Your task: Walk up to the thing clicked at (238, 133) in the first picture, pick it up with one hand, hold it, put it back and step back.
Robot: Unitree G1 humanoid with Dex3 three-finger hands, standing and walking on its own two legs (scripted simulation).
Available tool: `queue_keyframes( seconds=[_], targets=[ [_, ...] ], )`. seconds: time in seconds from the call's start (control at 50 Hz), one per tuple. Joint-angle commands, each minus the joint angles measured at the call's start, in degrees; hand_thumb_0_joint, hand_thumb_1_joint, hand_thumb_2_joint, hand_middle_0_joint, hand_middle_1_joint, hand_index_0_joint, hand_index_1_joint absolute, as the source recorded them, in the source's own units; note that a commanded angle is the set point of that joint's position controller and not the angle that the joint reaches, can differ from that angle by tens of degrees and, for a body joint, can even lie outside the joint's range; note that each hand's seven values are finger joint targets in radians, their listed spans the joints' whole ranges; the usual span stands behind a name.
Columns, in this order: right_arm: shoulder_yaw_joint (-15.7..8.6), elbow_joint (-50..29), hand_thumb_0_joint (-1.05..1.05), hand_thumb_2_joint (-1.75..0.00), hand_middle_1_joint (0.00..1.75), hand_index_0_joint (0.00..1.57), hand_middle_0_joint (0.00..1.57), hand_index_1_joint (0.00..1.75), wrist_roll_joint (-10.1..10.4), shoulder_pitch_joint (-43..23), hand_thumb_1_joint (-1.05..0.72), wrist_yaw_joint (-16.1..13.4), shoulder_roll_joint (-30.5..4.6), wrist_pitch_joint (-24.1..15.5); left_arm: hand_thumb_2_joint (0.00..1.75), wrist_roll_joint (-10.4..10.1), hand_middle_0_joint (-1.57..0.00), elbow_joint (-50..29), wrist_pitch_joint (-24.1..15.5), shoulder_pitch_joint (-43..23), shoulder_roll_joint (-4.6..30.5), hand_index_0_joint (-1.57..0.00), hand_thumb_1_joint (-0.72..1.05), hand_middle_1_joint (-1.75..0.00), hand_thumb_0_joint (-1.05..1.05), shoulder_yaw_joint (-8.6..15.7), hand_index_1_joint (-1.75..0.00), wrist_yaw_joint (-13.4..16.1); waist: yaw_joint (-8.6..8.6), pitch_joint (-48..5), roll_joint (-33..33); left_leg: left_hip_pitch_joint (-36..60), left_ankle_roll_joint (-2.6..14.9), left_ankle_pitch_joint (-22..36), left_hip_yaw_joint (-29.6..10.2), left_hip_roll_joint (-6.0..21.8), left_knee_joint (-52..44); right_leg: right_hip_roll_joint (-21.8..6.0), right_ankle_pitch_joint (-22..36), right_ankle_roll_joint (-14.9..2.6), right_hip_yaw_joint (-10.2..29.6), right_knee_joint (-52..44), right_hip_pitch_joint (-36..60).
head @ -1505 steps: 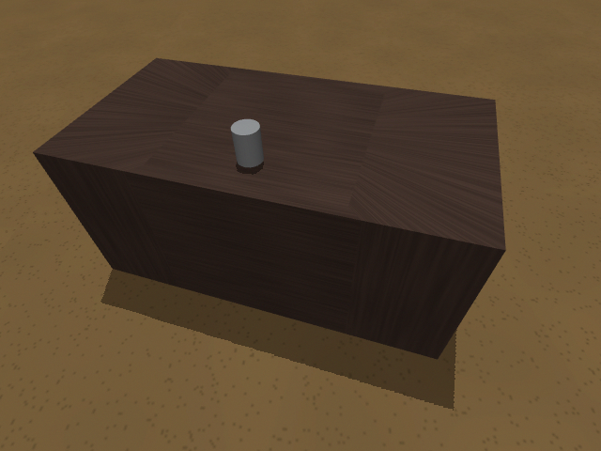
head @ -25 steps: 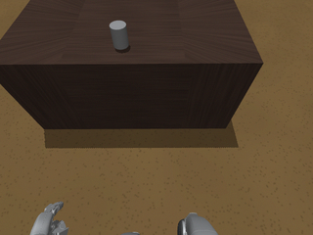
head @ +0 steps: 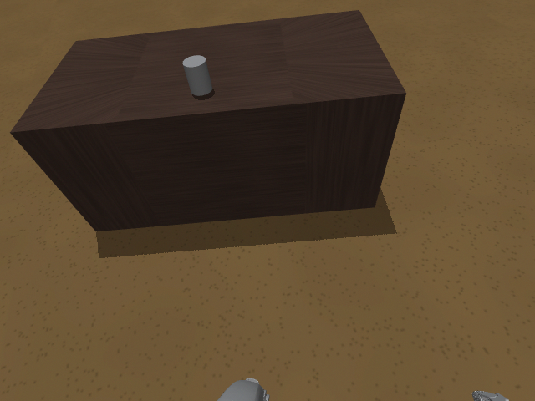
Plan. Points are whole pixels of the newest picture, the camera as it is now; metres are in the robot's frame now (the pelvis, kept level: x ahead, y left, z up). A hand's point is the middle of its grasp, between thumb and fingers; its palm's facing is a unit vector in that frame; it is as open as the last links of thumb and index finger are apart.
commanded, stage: step back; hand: left
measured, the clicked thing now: (198, 75) +1.13 +0.33 -0.11
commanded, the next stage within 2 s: stand in 1.02 s
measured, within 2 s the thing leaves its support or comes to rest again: neither
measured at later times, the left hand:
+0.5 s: hand out of the picture +0.03 +0.27 -0.15, palm faces +0.07 -0.92 -0.39, open 7.4 cm
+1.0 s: hand out of the picture +0.09 +0.29 -0.15, palm faces +0.10 -0.92 -0.37, open 7.4 cm
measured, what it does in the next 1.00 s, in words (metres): steps on the spot: left foot, then right foot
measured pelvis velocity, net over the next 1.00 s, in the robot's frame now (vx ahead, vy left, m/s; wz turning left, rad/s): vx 0.03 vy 0.02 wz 0.09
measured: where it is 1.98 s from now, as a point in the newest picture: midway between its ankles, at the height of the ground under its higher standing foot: outside the picture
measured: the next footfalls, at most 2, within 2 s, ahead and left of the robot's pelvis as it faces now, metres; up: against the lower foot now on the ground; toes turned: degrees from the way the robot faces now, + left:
left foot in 0.18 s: -0.01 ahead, +0.14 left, +0.00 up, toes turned +4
right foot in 0.46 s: +0.08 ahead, -0.11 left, +0.00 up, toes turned +2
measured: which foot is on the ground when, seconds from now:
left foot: up 0.00-0.16, down 0.18-0.50, up 0.52-0.78, down 0.80-1.00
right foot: down 0.00-0.20, up 0.22-0.44, down 0.46-1.00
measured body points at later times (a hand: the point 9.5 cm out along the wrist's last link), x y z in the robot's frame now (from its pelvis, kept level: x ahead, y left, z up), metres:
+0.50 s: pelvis -0.02 -0.01 -0.01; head -0.01 -0.02 +0.44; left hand +0.03 +0.31 -0.12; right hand +0.06 -0.33 -0.13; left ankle -0.05 +0.14 -0.73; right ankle +0.04 -0.11 -0.73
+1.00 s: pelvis +0.03 +0.02 +0.00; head +0.05 +0.03 +0.45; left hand +0.09 +0.34 -0.13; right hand +0.15 -0.27 -0.13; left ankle +0.03 +0.14 -0.73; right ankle +0.04 -0.11 -0.73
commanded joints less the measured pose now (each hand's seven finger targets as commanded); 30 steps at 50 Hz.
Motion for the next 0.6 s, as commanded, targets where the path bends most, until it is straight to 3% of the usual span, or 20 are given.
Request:
queue_keyframes(
  seconds=[0.0, 0.04, 0.08, 0.1, 0.12, 0.14, 0.16, 0.18, 0.2, 0.22, 0.26, 0.28, 0.36, 0.4, 0.44, 0.46, 0.48, 0.5, 0.52, 0.58],
  targets=[
    [-2.6, -3.2, 0.00, -0.90, 0.30, 0.20, 0.20, 0.30, 0.0, 0.0, -0.90, -0.5, -9.6, -2.7, 0.90, 0.4, -0.20, -6.8, -3.5, -3.9, 15.7, -0.20, 0.90, -0.30, 0.00, 4.7, -0.30, 0.8, -0.29, -4.1, -9.0, 0.3, -1.04, 0.4, 1.7, 1.2, -2.7, -7.9, -4.7, -6.91, 8.4, -13.7, 0.8],
    [-2.5, -2.9, 0.00, -0.90, 0.30, 0.20, 0.20, 0.30, -0.5, -1.0, -0.90, -0.2, -9.5, -3.6, 0.90, 0.8, -0.20, -6.3, -3.4, -2.7, 16.1, -0.20, 0.90, -0.30, 0.00, 5.4, -0.30, 0.6, 1.55, -3.7, -12.8, -3.5, -1.43, -3.1, 4.0, 3.3, -13.1, -9.8, -14.4, -8.18, 11.0, -15.2, 8.7],
    [-2.6, -2.9, 0.00, -0.90, 0.30, 0.20, 0.20, 0.30, -1.0, -1.7, -0.90, 0.3, -9.4, -4.6, 0.90, 0.6, -0.20, -6.1, -3.2, -2.0, 17.4, -0.20, 0.90, -0.30, 0.00, 5.8, -0.30, 0.2, 2.27, -4.2, -15.3, 1.0, -1.17, -8.3, 6.1, 5.3, -22.6, -13.2, -17.7, -9.84, 13.5, -15.7, 8.3],
    [-2.7, -2.1, 0.00, -0.90, 0.30, 0.20, 0.20, 0.30, -1.0, -1.0, -0.90, 0.4, -9.4, -5.0, 0.90, 0.4, -0.20, -6.3, -2.9, -3.0, 18.1, -0.20, 0.90, -0.30, 0.00, 5.7, -0.30, 0.0, 1.38, -3.6, -15.8, 6.2, -0.28, -8.8, 6.8, 5.9, -28.2, -14.1, -15.4, -10.02, 13.3, -15.4, 4.0],
    [-3.0, -0.5, 0.00, -0.90, 0.30, 0.20, 0.20, 0.30, -1.0, 2.6, -0.90, 0.3, -9.1, -5.5, 0.90, 0.0, -0.20, -6.4, -2.5, -4.9, 18.1, -0.20, 0.90, -0.30, 0.00, 5.3, -0.30, -0.2, -0.74, -4.4, -14.4, 13.6, 0.45, -3.7, 8.1, 5.4, -36.4, -13.1, -11.9, -8.74, 10.8, -12.3, 0.9],
    [-3.6, 1.5, 0.00, -0.90, 0.30, 0.20, 0.20, 0.30, -1.1, 5.4, -0.90, 0.2, -9.1, -6.0, 0.90, -0.1, -0.20, -6.4, -2.1, -4.3, 16.2, -0.20, 0.90, -0.30, 0.00, 4.3, -0.30, -0.3, -1.99, -5.6, -10.3, 20.6, 1.18, 3.0, 8.9, 3.1, -43.3, -9.9, -6.7, -6.59, 6.6, -6.2, -1.1],
    [-4.6, 2.9, 0.00, -0.90, 0.30, 0.20, 0.20, 0.30, -1.6, 8.6, -0.90, -0.1, -10.5, -6.6, 0.90, -0.2, -0.20, -6.5, -2.0, -2.8, 12.7, -0.20, 0.90, -0.30, 0.00, 3.1, -0.30, -0.2, -2.96, -8.2, -2.6, 29.9, 2.31, 4.3, 1.5, 6.4, -43.5, -7.4, -2.9, -4.25, 3.4, 3.3, -7.8],
    [-5.3, 2.6, 0.00, -0.90, 0.30, 0.20, 0.20, 0.30, -2.4, 9.0, -0.90, -0.4, -14.4, -6.8, 0.90, -1.2, -0.20, -7.1, -2.0, -1.4, 8.1, -0.20, 0.90, -0.30, 0.00, 2.0, -0.30, -0.5, -2.81, -7.7, 10.9, 32.6, 6.20, -5.9, -18.4, 18.4, -47.4, -0.1, -10.3, -0.67, -2.5, 15.1, -20.2],
    [-5.8, 1.5, 0.00, -0.90, 0.30, 0.20, 0.20, 0.30, -1.9, 7.7, -0.90, -0.3, -20.0, -6.7, 0.90, -1.2, -0.20, -7.2, -2.2, -7.3, 12.8, -0.20, 0.90, -0.30, 0.00, 3.3, -0.30, -0.2, -5.35, -2.6, 7.6, 22.4, 13.92, -23.5, -29.4, 25.6, -50.3, -0.3, -12.7, 0.07, -1.0, 17.1, -23.8],
    [-6.0, 1.7, 0.00, -0.90, 0.30, 0.20, 0.20, 0.30, -1.0, 6.1, -0.90, -0.1, -19.9, -6.8, 0.90, -0.6, -0.20, -7.2, -2.6, -10.8, 16.4, -0.20, 0.90, -0.30, 0.00, 4.1, -0.30, -0.4, -5.65, 2.9, 5.8, 12.7, 16.37, -27.5, -29.1, 27.4, -52.7, -2.6, -12.2, -0.49, 2.1, 19.9, -19.5],
    [-4.3, 0.8, 0.00, -0.90, 0.30, 0.20, 0.20, 0.30, -1.6, 1.9, -0.90, 0.0, -14.2, -7.1, 0.90, -1.6, -0.20, -5.6, -3.1, -6.6, 14.4, -0.20, 0.90, -0.30, 0.00, 3.8, -0.30, -1.3, -2.31, 2.9, 4.3, 16.3, 12.44, -14.6, -14.7, 20.1, -49.2, -2.7, -6.6, -0.45, 2.5, 16.3, -17.8],
    [-3.9, 0.3, 0.00, -0.90, 0.30, 0.20, 0.20, 0.30, -1.5, 1.7, -0.90, 0.0, -12.6, -7.4, 0.90, -1.5, -0.20, -4.9, -3.4, -5.2, 14.1, -0.20, 0.90, -0.30, 0.00, 3.6, -0.30, -1.5, -2.28, 2.0, 5.3, 18.7, 10.75, -8.8, -9.9, 17.4, -47.3, -2.3, -4.6, -0.56, 0.4, 13.8, -17.9],
    [-4.4, 0.8, 0.00, -0.90, 0.30, 0.20, 0.20, 0.30, -1.6, 4.5, -0.90, 0.5, -13.5, -7.0, 0.90, -1.3, -0.20, -4.0, -3.8, -6.7, 12.5, -0.20, 0.90, -0.30, 0.00, 3.5, -0.30, -2.1, -4.64, 0.2, 9.1, 14.2, 10.61, -7.5, -6.3, 16.8, -46.1, -0.5, -4.5, 0.45, -3.1, 5.5, -8.9],
    [-4.1, -0.2, 0.00, -0.90, 0.30, 0.20, 0.20, 0.30, -1.0, 1.6, -0.90, 0.5, -13.0, -6.2, 0.90, -1.2, -0.20, -2.3, -4.4, -3.8, 12.1, -0.20, 0.90, -0.30, 0.00, 3.6, -0.30, -1.8, -2.41, -1.3, 8.9, 7.7, 9.38, -7.9, -2.7, 16.0, -42.3, 0.8, 1.0, 0.03, -4.9, -1.3, 1.1],
    [-2.4, -0.5, 0.00, -0.90, 0.30, 0.20, 0.20, 0.30, -0.5, 0.7, -0.90, 0.4, -8.8, -5.3, 0.90, -1.1, -0.20, 0.4, -5.0, 1.8, 12.2, -0.20, 0.90, -0.30, 0.00, 4.0, -0.30, -0.8, 0.87, -4.7, 3.6, 3.6, 6.20, -3.3, 2.5, 11.8, -29.9, 2.2, 5.4, 0.36, -4.6, -10.3, 12.8],
    [-1.2, -1.1, 0.00, -0.90, 0.30, 0.20, 0.20, 0.30, -0.1, 2.6, -0.90, 0.2, -5.3, -5.3, 0.90, -0.5, -0.20, 0.5, -5.5, 3.1, 14.5, -0.20, 0.90, -0.30, 0.00, 4.7, -0.30, -0.2, 1.31, -6.6, -5.3, -0.1, 4.03, -3.9, 5.3, 7.7, -19.3, -4.1, 0.7, -1.21, 6.7, -14.3, 15.8],
    [-0.5, -1.8, 0.00, -0.90, 0.30, 0.20, 0.20, 0.30, 0.0, 3.3, -0.90, 0.0, -3.6, -5.2, 0.90, 0.0, -0.20, -0.6, -6.0, 2.6, 19.2, -0.20, 0.90, -0.30, 0.00, 5.4, -0.30, 0.3, 1.10, -6.2, -12.9, -5.7, 1.46, -8.9, 5.0, 1.6, -11.0, -16.8, -8.6, -5.89, 27.8, -21.9, 13.0],
    [-2.2, -0.1, 0.00, -0.90, 0.30, 0.20, 0.20, 0.30, -0.4, 4.1, -0.90, -0.8, -8.8, -4.9, 0.90, -0.2, -0.20, -1.9, -5.8, -2.3, 21.0, -0.20, 0.90, -0.30, 0.00, 5.6, -0.30, 0.2, 0.05, -3.9, -8.1, -0.3, 1.22, -11.3, 1.3, 4.7, -7.6, -21.9, -16.5, -11.32, 31.9, -22.5, 3.2],
    [-3.0, 1.2, 0.00, -0.90, 0.30, 0.20, 0.20, 0.30, -0.4, 5.3, -0.90, -0.9, -10.7, -5.0, 0.90, -0.4, -0.20, -2.8, -5.6, -5.1, 20.4, -0.20, 0.90, -0.30, 0.00, 5.2, -0.30, 0.1, -1.20, -1.0, -7.9, 2.1, 1.40, -10.5, 0.9, 6.3, -7.2, -22.0, -14.6, -13.92, 31.1, -21.4, -1.8],
    [-2.3, 3.0, 0.00, -0.90, 0.30, 0.20, 0.20, 0.30, 0.1, 5.7, -0.90, -0.5, -8.8, -5.4, 0.90, -1.0, -0.20, -2.5, -6.4, -6.4, 15.8, -0.20, 0.90, -0.30, 0.00, 4.0, -0.30, 0.3, -2.14, -3.0, -6.5, 3.3, 1.68, -5.1, 0.5, 6.8, -9.8, -15.2, 4.4, -9.30, 15.6, -17.5, 1.6]
  ],
)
